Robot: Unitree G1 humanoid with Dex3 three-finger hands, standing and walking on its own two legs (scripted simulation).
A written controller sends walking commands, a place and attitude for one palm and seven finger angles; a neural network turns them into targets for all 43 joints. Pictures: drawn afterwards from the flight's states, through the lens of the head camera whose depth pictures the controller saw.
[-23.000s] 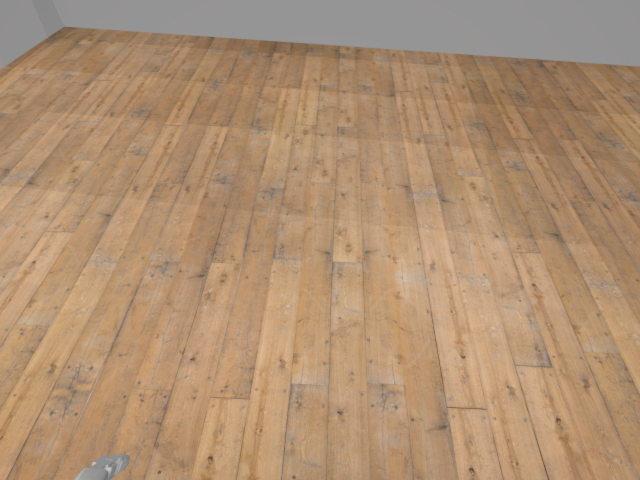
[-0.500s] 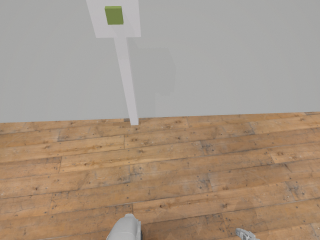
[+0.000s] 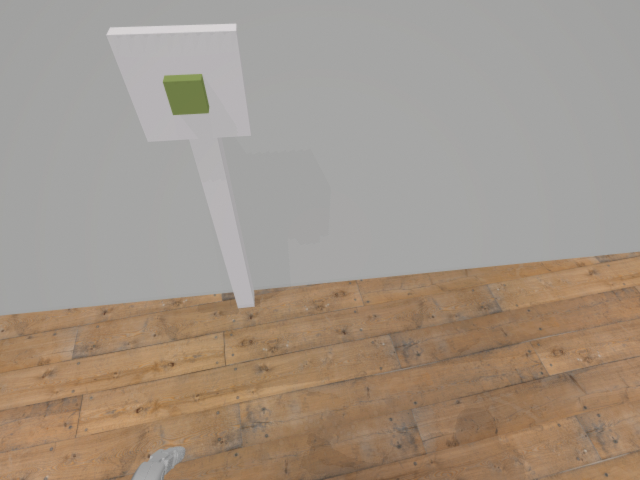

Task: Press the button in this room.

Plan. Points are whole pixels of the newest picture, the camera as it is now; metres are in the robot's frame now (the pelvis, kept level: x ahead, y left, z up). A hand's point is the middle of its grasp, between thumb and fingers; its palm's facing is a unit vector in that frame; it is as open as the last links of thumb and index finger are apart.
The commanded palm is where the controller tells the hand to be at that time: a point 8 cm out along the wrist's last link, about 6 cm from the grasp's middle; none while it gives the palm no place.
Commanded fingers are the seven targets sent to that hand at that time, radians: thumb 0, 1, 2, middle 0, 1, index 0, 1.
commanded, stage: turn to face it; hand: left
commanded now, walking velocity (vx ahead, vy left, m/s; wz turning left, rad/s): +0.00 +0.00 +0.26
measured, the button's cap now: (187, 93) +0.73 +0.26 +0.09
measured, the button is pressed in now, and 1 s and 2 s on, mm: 0 0 0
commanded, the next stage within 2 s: take the last steps up to it in 0.08 s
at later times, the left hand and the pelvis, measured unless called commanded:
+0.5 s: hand out of the picture +0.00 +0.20 -0.18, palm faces +0.16 -0.97 -0.18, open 7.3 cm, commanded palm none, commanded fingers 0.00 0.90 0.90 -0.20 -0.30 -0.20 -0.30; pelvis +0.04 +0.02 +0.00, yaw +6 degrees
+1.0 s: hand (220, 418) +0.23 +0.16 -0.16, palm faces +0.16 -0.96 -0.23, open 7.2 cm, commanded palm none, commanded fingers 0.00 0.90 0.90 -0.20 -0.30 -0.20 -0.30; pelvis +0.19 -0.03 +0.00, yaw +7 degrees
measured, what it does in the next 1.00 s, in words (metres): walks ahead: right foot, then left foot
